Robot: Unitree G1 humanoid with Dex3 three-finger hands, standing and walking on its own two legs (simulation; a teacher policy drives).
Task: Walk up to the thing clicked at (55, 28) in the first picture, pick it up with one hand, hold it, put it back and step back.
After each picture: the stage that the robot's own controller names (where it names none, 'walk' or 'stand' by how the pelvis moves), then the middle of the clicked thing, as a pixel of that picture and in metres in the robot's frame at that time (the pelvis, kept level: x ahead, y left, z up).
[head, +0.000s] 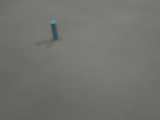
stand; (54, 30) +1.55 +0.35 -0.65
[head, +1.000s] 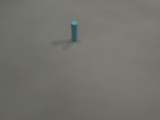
walk; (74, 32) +1.44 +0.16 -0.63
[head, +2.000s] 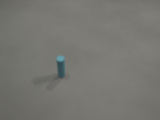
walk; (61, 67) +0.92 +0.19 -0.63
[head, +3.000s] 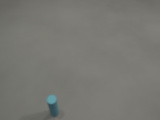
walk; (53, 106) +0.53 +0.20 -0.64
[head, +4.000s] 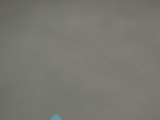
stand; out of the picture +0.40 +0.20 -0.64
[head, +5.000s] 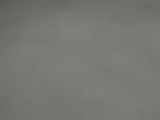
stand; out of the picture +0.35 +0.20 -0.66
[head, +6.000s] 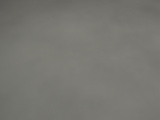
stand; out of the picture +0.38 +0.21 -0.66
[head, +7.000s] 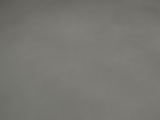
stand; out of the picture +0.36 +0.20 -0.66
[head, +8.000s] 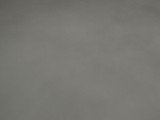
stand; out of the picture +0.36 +0.20 -0.66
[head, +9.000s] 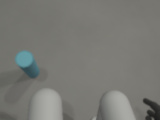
go down; (29, 66) +0.43 +0.24 -0.34
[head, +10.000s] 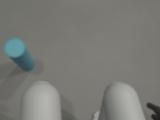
go down; (22, 57) +0.43 +0.27 -0.26
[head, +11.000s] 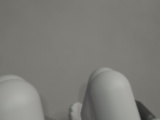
close in; out of the picture +0.41 +0.31 -0.17
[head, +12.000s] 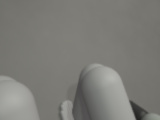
close; out of the picture +0.41 +0.32 -0.15
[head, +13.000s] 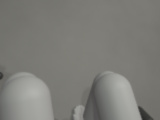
lift; out of the picture +0.34 +0.28 -0.12
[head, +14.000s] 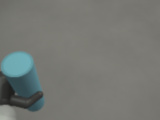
lift; (28, 87) +0.32 +0.18 +0.04
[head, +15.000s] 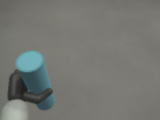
hold; (39, 85) +0.34 +0.15 +0.03
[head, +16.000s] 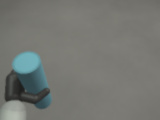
hold; (36, 85) +0.33 +0.17 +0.04
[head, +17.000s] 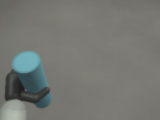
crouch; (36, 84) +0.34 +0.17 +0.03
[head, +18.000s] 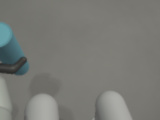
crouch; (11, 54) +0.42 +0.23 -0.06
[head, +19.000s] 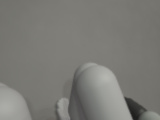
lower; out of the picture +0.41 +0.33 -0.16
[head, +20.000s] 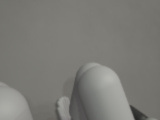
lower; out of the picture +0.42 +0.34 -0.16
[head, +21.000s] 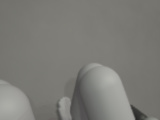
lower; out of the picture +0.41 +0.33 -0.16
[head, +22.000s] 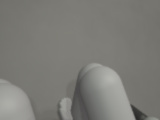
lower; out of the picture +0.40 +0.33 -0.16
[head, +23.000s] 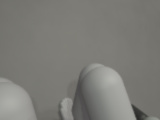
loosen; out of the picture +0.40 +0.33 -0.16
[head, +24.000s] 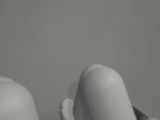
withdraw; out of the picture +0.40 +0.33 -0.16
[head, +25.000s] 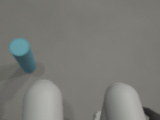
walk; (25, 58) +0.44 +0.27 -0.25
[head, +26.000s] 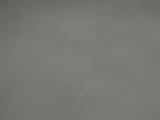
stand; out of the picture +0.38 +0.21 -0.59
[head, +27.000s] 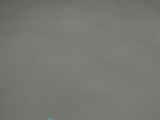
stand; out of the picture +0.39 +0.22 -0.60
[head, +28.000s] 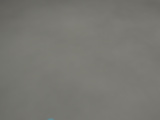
stand; out of the picture +0.39 +0.22 -0.60
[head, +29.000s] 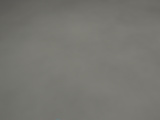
stand; out of the picture +0.41 +0.21 -0.65
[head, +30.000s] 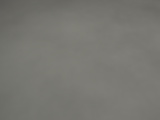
stand; out of the picture +0.37 +0.21 -0.66
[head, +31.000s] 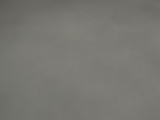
walk; out of the picture +0.37 +0.22 -0.66
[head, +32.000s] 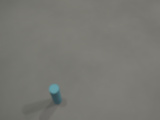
walk; (55, 95) +0.52 +0.20 -0.64
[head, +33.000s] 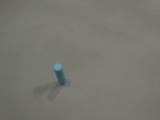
walk; (60, 74) +0.76 +0.27 -0.63
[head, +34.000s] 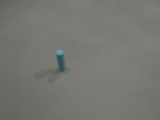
stand; (61, 61) +1.00 +0.24 -0.64
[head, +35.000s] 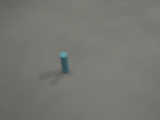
stand; (64, 63) +0.99 +0.21 -0.66
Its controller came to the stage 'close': yes
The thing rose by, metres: 0.68
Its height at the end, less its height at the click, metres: +0.00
